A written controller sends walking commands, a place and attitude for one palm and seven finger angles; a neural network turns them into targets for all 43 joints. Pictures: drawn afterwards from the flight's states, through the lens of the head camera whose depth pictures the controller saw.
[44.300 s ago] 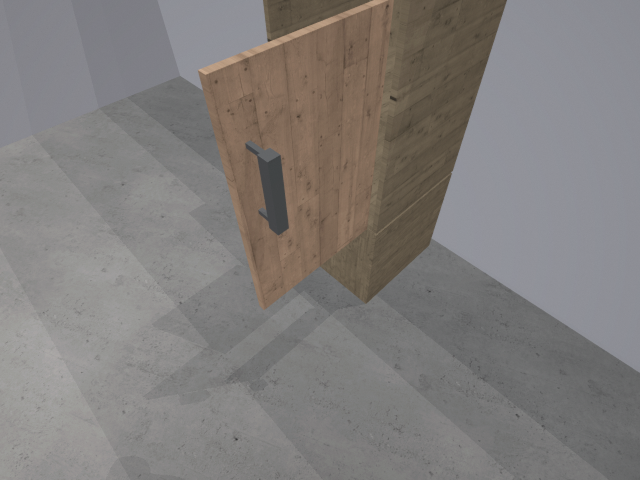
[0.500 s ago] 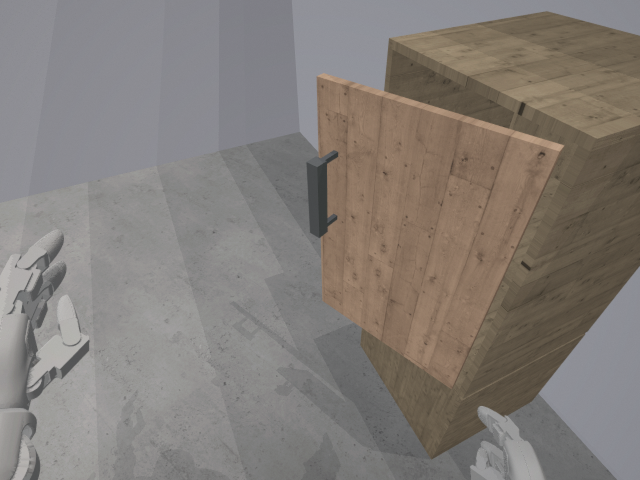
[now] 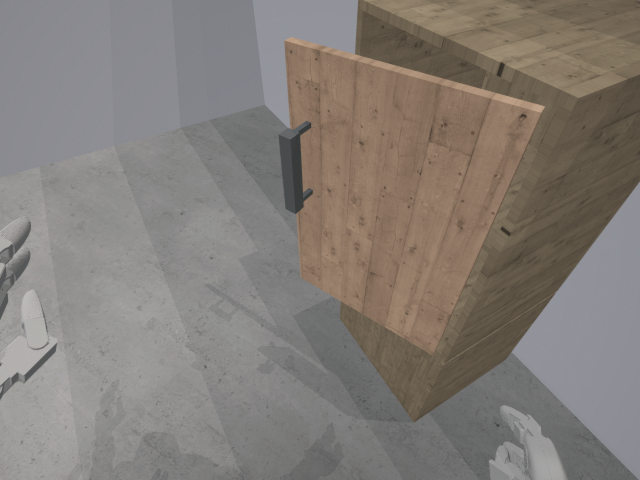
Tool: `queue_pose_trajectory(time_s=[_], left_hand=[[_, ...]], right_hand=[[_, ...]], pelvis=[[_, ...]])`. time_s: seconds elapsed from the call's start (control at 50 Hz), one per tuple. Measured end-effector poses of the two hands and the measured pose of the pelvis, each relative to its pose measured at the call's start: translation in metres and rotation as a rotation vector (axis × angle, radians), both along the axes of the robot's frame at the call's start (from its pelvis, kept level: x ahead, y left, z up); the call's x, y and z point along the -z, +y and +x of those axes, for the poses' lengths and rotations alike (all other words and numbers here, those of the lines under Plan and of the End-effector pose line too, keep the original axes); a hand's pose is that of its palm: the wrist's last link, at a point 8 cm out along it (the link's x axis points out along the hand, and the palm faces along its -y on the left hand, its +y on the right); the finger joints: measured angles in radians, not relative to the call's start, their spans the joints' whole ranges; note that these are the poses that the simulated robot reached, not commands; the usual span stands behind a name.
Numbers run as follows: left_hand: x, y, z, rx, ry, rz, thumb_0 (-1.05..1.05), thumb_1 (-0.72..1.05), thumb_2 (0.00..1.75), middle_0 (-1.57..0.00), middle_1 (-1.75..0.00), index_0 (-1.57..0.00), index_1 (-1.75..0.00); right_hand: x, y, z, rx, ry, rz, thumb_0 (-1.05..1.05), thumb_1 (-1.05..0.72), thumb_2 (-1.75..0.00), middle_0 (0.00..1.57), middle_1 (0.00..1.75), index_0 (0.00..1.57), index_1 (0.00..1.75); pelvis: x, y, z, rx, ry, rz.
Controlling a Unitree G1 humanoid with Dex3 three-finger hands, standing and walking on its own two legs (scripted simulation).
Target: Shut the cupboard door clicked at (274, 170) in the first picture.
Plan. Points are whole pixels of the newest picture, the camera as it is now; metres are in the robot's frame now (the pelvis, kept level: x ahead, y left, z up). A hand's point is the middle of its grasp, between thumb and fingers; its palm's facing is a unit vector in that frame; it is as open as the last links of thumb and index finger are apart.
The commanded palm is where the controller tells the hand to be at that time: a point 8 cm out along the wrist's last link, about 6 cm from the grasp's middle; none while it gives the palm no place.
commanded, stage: step back with the hand held close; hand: left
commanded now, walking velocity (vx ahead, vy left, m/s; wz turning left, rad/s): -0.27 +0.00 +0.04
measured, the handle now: (299, 168) +0.62 +0.08 +0.05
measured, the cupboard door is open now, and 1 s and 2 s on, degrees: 24 24 24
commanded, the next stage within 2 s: stop stepping back and stand still in 0.86 s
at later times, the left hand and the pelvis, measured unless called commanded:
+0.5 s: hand out of the picture +0.13 +0.27 +0.17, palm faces +0.46 -0.77 -0.45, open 7.4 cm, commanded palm +0.07 +0.31 +0.19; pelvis -0.06 +0.00 -0.01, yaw +2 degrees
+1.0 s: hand out of the picture +0.01 +0.22 +0.19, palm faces +0.27 -0.80 -0.54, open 7.4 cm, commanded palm -0.05 +0.27 +0.19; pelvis -0.20 -0.03 +0.00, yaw -2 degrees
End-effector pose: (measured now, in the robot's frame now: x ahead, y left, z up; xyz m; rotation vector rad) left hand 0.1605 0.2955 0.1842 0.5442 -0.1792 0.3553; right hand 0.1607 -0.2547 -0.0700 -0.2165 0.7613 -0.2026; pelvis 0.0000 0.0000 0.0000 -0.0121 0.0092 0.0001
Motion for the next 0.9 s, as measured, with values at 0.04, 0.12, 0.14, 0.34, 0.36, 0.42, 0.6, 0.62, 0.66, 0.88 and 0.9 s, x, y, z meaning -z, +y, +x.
queue_pose_trajectory(time_s=[0.04,0.12,0.14,0.34,0.36,0.42,0.6,0.62,0.66,0.88,0.9], left_hand=[[-0.003,0.002,-0.004,0.007,-0.011,0.017,0.01,0.89,0.9,-0.21,-0.31,-0.21,-0.3],[-0.007,0.002,-0.014,0.012,-0.045,0.04,0.01,0.89,0.9,-0.21,-0.31,-0.21,-0.3],[-0.008,0.002,-0.017,0.012,-0.054,0.043,0.01,0.89,0.9,-0.21,-0.31,-0.21,-0.3],[0.001,0.001,-0.048,-0.018,-0.102,0.035,0.01,0.89,0.9,-0.21,-0.31,-0.21,-0.3],[0.003,0.002,-0.052,-0.019,-0.108,0.03,0.01,0.89,0.9,-0.21,-0.31,-0.21,-0.3],[0.005,0.005,-0.063,-0.016,-0.127,0.021,0.01,0.89,0.9,-0.21,-0.31,-0.21,-0.3],[-0.011,0.028,-0.084,-0.055,-0.196,0.049,0.01,0.89,0.9,-0.21,-0.31,-0.21,-0.3],[-0.012,0.029,-0.084,-0.058,-0.202,0.041,0.01,0.89,0.9,-0.21,-0.31,-0.21,-0.3],[-0.012,0.028,-0.083,-0.051,-0.201,0.014,0.01,0.89,0.9,-0.21,-0.31,-0.21,-0.3],[-0.009,-0.029,-0.114,0.228,-0.07,0.036,0.01,0.89,0.9,-0.21,-0.31,-0.21,-0.3],[-0.012,-0.033,-0.124,0.238,-0.07,0.057,0.01,0.89,0.9,-0.21,-0.31,-0.21,-0.3]], right_hand=[[-0.001,0.001,-0.007,0.005,-0.002,-0.004,0.01,-0.9,-0.9,0.2,0.3,0.2,0.3],[-0.002,0.003,-0.022,0.001,-0.012,-0.007,0.01,-0.9,-0.9,0.2,0.3,0.2,0.3],[-0.001,0.004,-0.025,-0.002,-0.013,-0.007,0.01,-0.9,-0.9,0.2,0.3,0.2,0.3],[0.007,0.002,-0.06,-0.017,0.016,-0.012,0.01,-0.9,-0.9,0.2,0.3,0.2,0.3],[0.007,0.002,-0.064,-0.02,0.023,-0.018,0.01,-0.9,-0.9,0.2,0.3,0.2,0.3],[0.006,0.002,-0.073,-0.028,0.042,-0.041,0.01,-0.9,-0.9,0.2,0.3,0.2,0.3],[-0.006,0.02,-0.078,-0.065,0.019,-0.071,0.01,-0.9,-0.9,0.2,0.3,0.2,0.3],[-0.008,0.023,-0.077,-0.073,0.015,-0.066,0.01,-0.9,-0.9,0.2,0.3,0.2,0.3],[-0.013,0.029,-0.075,-0.091,0.005,-0.053,0.01,-0.9,-0.9,0.2,0.3,0.2,0.3],[-0.037,0.028,-0.111,-0.13,-0.126,-0.004,0.01,-0.9,-0.9,0.2,0.3,0.21,0.3],[-0.036,0.024,-0.119,-0.127,-0.136,-0.006,0.01,-0.9,-0.9,0.2,0.3,0.21,0.3]], pelvis=[[0.001,0.001,-0.006,0.005,-0.003,0.003],[0.003,0.001,-0.017,0.013,-0.011,0.01],[0.003,0.0,-0.02,0.012,-0.013,0.011],[0.01,-0.004,-0.046,-0.017,-0.008,-0.008],[0.01,-0.004,-0.048,-0.023,-0.006,-0.01],[0.011,-0.002,-0.054,-0.039,-0.005,-0.019],[0.003,0.007,-0.065,-0.042,0.015,-0.053],[0.0,0.007,-0.066,-0.036,0.028,-0.058],[-0.004,0.006,-0.072,-0.018,0.055,-0.062],[-0.007,-0.016,-0.153,0.054,0.096,-0.058],[-0.004,-0.019,-0.162,0.053,0.093,-0.053]])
